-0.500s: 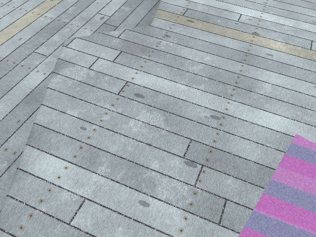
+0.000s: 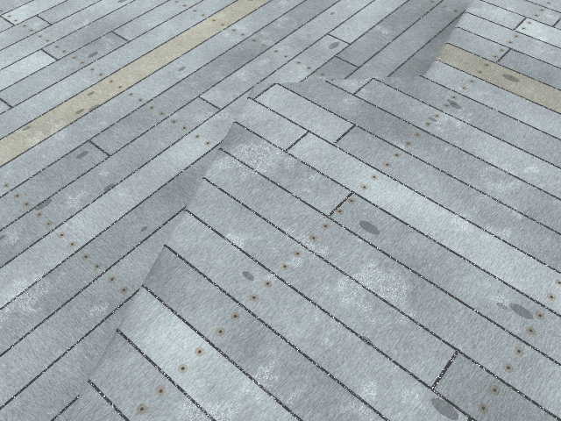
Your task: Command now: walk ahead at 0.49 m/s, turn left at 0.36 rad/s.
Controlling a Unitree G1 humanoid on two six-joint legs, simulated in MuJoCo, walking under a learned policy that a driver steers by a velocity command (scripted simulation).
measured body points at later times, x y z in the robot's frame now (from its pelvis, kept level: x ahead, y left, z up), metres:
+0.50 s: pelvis +0.27 +0.08 +0.00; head +0.29 +0.09 +0.45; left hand +0.33 +0.35 -0.14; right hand +0.39 -0.19 -0.09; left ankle +0.30 +0.17 -0.74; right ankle +0.21 -0.08 -0.64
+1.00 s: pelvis +0.52 +0.00 -0.02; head +0.56 -0.02 +0.43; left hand +0.76 +0.20 -0.12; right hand +0.51 -0.28 -0.14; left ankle +0.40 +0.18 -0.63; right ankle +0.58 -0.08 -0.74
